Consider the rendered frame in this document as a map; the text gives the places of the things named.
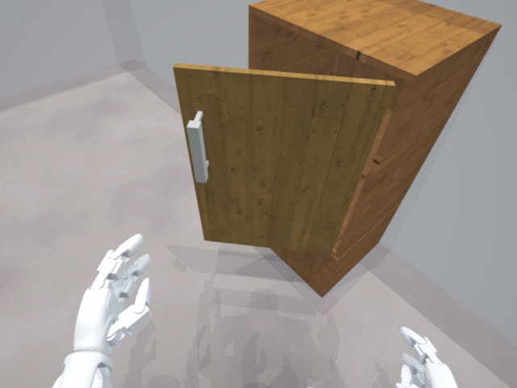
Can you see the cupboard door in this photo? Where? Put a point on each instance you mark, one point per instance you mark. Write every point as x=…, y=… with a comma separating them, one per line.
x=285, y=151

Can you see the robot left hand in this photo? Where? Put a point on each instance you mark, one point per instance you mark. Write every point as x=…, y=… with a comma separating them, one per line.
x=103, y=302

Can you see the robot left forearm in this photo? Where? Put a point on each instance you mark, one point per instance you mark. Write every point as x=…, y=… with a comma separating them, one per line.
x=86, y=369

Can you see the robot right hand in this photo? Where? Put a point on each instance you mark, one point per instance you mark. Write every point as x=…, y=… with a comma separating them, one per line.
x=434, y=374

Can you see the handle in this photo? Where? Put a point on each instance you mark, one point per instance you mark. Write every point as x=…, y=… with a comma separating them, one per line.
x=196, y=141

